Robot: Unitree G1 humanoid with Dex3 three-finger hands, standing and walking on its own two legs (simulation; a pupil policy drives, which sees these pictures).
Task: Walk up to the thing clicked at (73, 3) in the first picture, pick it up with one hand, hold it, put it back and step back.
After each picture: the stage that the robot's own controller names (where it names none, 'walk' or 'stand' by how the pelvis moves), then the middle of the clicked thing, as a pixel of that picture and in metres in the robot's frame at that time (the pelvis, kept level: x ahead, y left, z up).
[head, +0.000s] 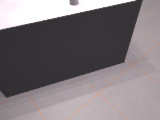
stand; out of the picture +1.06 +0.12 +0.00
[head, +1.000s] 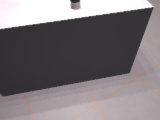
rise first; out of the picture +0.96 +0.14 +0.02
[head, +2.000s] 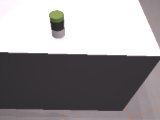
walk; (57, 24) +0.62 +0.21 +0.02
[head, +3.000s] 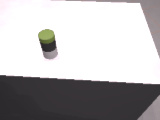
stand; (48, 44) +0.52 +0.19 +0.03
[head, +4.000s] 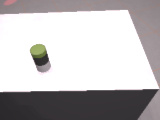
stand; (41, 58) +0.48 +0.23 +0.00
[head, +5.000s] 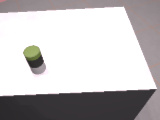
stand; (35, 60) +0.46 +0.24 +0.00
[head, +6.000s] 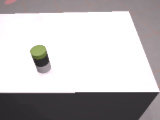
stand; (41, 59) +0.48 +0.22 -0.01
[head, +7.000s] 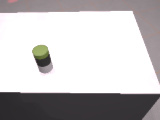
stand; (43, 59) +0.48 +0.22 -0.01
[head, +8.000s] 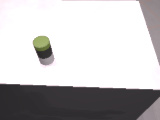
rise first; (44, 51) +0.48 +0.21 +0.00
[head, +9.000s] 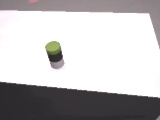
go down; (55, 55) +0.49 +0.20 +0.00
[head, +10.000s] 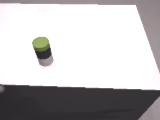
go down; (43, 51) +0.50 +0.19 +0.01
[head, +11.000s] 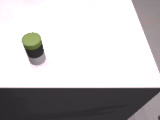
go down; (34, 49) +0.47 +0.19 +0.03
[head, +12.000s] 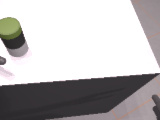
close in; (13, 38) +0.47 +0.20 +0.06
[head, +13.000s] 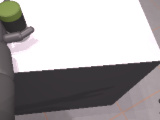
close; (14, 23) +0.51 +0.19 +0.08
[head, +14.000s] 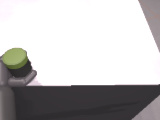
lift; (20, 67) +0.37 +0.23 +0.07
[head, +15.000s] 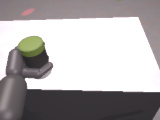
lift; (36, 58) +0.33 +0.17 +0.19
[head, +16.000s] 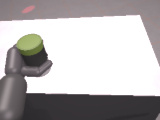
hold; (35, 56) +0.33 +0.17 +0.19
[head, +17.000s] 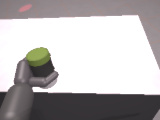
crouch; (43, 68) +0.33 +0.16 +0.14
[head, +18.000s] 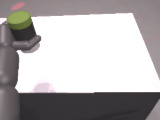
crouch; (24, 33) +0.42 +0.20 +0.21
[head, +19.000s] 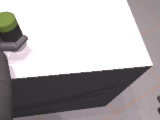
lower; (10, 33) +0.50 +0.20 +0.05
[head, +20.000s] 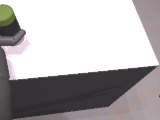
lower; (8, 26) +0.51 +0.20 +0.08
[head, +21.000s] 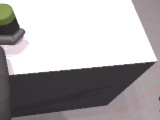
lower; (7, 26) +0.51 +0.20 +0.08
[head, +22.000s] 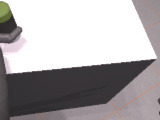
lower; (4, 23) +0.51 +0.21 +0.08
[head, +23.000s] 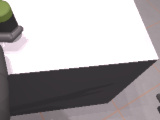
rest; (5, 23) +0.52 +0.20 +0.08
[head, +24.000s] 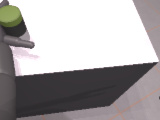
withdraw; (15, 27) +0.51 +0.18 +0.08
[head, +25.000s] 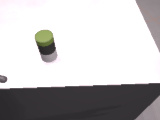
sink last; (46, 46) +0.49 +0.16 +0.04
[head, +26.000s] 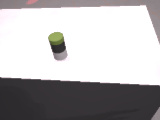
stand; (58, 46) +0.53 +0.18 +0.04
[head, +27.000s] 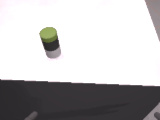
stand; (51, 43) +0.50 +0.18 +0.05
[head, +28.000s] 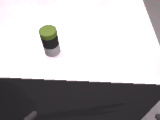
stand; (50, 41) +0.51 +0.18 +0.06
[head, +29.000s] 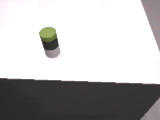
stand; (50, 43) +0.51 +0.18 +0.05
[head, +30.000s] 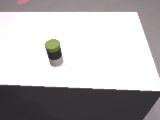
walk; (54, 53) +0.52 +0.18 +0.00
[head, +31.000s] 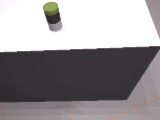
walk; (53, 17) +0.64 +0.19 +0.01
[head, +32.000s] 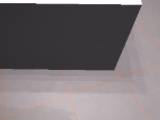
walk; out of the picture +0.92 +0.18 +0.02
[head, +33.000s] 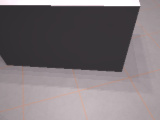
stand; out of the picture +1.12 +0.18 +0.01
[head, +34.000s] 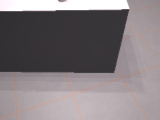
stand; out of the picture +1.10 +0.20 +0.00
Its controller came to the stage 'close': yes
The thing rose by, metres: 0.21
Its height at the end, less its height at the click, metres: +0.00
